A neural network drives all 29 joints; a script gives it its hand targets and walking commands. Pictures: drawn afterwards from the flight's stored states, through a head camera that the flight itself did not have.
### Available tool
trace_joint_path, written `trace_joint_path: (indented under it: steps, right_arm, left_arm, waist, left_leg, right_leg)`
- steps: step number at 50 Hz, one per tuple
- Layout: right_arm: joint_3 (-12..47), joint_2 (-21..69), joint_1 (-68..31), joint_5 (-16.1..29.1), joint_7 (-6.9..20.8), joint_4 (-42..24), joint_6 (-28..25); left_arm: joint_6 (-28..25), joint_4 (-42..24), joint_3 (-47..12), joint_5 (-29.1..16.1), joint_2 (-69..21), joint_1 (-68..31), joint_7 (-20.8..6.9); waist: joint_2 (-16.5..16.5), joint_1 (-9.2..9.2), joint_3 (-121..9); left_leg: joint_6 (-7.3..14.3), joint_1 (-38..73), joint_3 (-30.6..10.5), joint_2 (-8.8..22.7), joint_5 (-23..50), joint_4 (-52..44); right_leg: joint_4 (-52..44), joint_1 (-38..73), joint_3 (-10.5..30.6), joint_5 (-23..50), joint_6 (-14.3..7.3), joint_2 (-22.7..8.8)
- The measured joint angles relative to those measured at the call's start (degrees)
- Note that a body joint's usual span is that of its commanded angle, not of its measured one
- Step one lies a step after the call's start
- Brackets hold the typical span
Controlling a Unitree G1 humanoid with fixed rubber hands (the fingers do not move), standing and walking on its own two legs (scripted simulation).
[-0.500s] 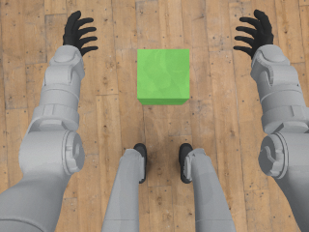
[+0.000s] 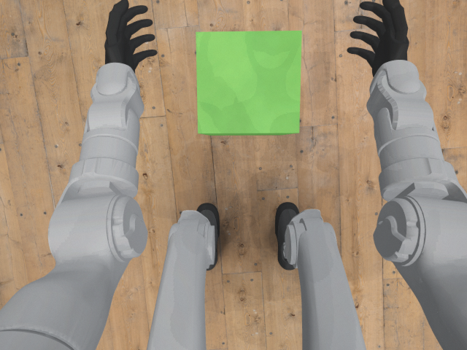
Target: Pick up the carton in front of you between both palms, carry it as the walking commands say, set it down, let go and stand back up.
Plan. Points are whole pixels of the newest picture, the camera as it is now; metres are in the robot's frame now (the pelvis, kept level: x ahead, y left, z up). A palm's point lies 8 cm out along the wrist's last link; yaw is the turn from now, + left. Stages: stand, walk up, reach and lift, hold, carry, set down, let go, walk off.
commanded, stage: reach and lift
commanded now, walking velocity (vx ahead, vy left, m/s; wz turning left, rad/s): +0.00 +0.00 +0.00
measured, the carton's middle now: (246, 93) +0.51 +0.00 -0.45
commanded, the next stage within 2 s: none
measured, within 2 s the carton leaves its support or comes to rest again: leaves its support in 1.42 s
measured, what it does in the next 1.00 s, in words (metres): lowers itself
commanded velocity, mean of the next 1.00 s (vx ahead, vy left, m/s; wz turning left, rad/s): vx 0.00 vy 0.00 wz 0.00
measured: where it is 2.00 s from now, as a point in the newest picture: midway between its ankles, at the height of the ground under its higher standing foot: (247, 248)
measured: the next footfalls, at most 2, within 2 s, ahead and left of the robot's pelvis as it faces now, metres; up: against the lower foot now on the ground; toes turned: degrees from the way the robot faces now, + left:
none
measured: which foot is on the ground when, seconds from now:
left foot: down 0.00-1.00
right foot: down 0.00-1.00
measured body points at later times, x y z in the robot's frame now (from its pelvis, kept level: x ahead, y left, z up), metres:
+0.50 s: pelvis -0.06 +0.00 -0.18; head +0.32 +0.00 +0.05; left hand +0.52 +0.19 -0.36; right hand +0.51 -0.18 -0.36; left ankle +0.06 +0.12 -0.54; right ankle +0.06 -0.13 -0.54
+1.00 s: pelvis -0.05 +0.00 -0.20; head +0.33 +0.00 +0.04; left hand +0.52 +0.17 -0.38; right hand +0.52 -0.17 -0.38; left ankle +0.06 +0.12 -0.54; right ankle +0.06 -0.13 -0.54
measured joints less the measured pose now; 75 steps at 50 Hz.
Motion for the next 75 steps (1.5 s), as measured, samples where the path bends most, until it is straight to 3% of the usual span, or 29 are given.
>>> trace_joint_path:
  steps: [13,24,34,46,54,60,65,69,71,74,75]
  right_arm:
    - [12.21,-7.37,-10.21,13.33,-4.28,0.90,3.00]
    - [13.28,-8.58,-22.03,13.57,-3.80,13.15,2.21]
    - [17.26,-10.39,-22.84,17.49,-4.41,11.85,-0.16]
    - [16.03,-7.95,-20.58,15.61,-3.79,13.52,-0.82]
    - [17.29,-6.24,-23.99,15.63,-4.42,13.97,-0.70]
    - [13.23,-5.75,-26.27,10.99,-4.69,14.39,1.58]
    - [9.14,-5.01,-23.63,8.00,-1.89,9.56,5.09]
    - [8.43,-4.18,-20.52,8.25,-1.97,4.92,7.00]
    - [9.59,-4.15,-19.56,8.91,-2.84,2.97,9.01]
    - [11.21,-2.97,-17.05,9.97,-7.21,-1.82,11.51]
    - [10.51,-2.48,-15.81,9.82,-7.21,-3.73,12.09]
  left_arm:
    - [2.85,0.98,-12.01,-13.83,7.67,-10.23,4.10]
    - [1.86,13.31,-13.50,-14.13,9.04,-21.95,3.01]
    - [-0.16,11.00,-18.10,-18.57,9.71,-22.58,4.24]
    - [-0.76,12.14,-16.09,-16.06,7.02,-19.71,4.17]
    - [-0.57,12.88,-17.64,-16.47,5.52,-23.42,4.27]
    - [1.50,13.65,-13.14,-12.10,4.98,-25.77,4.57]
    - [5.08,8.52,-8.50,-8.43,4.11,-22.85,1.98]
    - [6.81,3.81,-7.47,-8.81,3.00,-19.58,2.04]
    - [8.70,2.03,-8.78,-9.56,3.06,-18.65,2.67]
    - [11.12,-2.63,-10.58,-10.48,1.90,-16.20,6.90]
    - [11.69,-4.51,-9.82,-10.23,1.33,-14.99,6.89]
  waist:
    - [-0.07,0.31,14.07]
    - [-0.01,0.50,25.17]
    - [0.22,0.57,32.59]
    - [0.02,0.47,27.07]
    - [0.12,0.57,30.04]
    - [-0.03,0.47,32.17]
    - [0.22,0.63,31.01]
    - [0.36,0.58,30.35]
    - [0.31,0.58,29.04]
    - [0.31,0.67,26.42]
    - [0.31,0.70,25.67]
  left_leg:
    - [-0.38,-15.15,-0.13,-0.20,-4.84,27.75]
    - [-0.59,-19.01,-0.48,-0.60,-4.49,37.78]
    - [-0.32,-18.71,-0.09,-0.73,-7.35,44.36]
    - [-0.74,-19.69,-0.35,-0.97,-7.69,43.87]
    - [-0.85,-18.87,-0.54,-1.06,-6.11,42.59]
    - [-0.81,-17.86,-0.36,-1.04,-6.06,43.38]
    - [-0.59,-19.25,-0.35,-0.90,-6.52,45.36]
    - [-0.50,-19.48,-0.31,-1.00,-7.15,46.35]
    - [-0.53,-19.93,-0.35,-1.00,-7.38,46.32]
    - [-0.82,-19.69,-0.71,-1.41,-7.75,45.59]
    - [-1.10,-19.07,-0.96,-1.81,-7.91,45.18]
  right_leg:
    - [27.80,-15.34,0.37,-4.72,0.24,0.78]
    - [37.71,-19.00,0.18,-4.49,0.39,0.87]
    - [44.35,-18.60,0.62,-7.49,0.79,0.90]
    - [44.03,-19.61,0.38,-7.97,0.48,0.67]
    - [42.73,-18.75,0.20,-6.41,0.28,0.62]
    - [43.62,-17.87,0.40,-6.32,0.30,0.75]
    - [45.47,-19.30,0.44,-6.61,0.35,1.03]
    - [46.50,-19.48,0.49,-7.34,0.33,0.98]
    - [46.43,-19.92,0.46,-7.53,0.36,1.02]
    - [45.59,-19.63,0.60,-7.85,0.68,1.49]
    - [45.16,-19.00,0.82,-8.00,0.98,1.89]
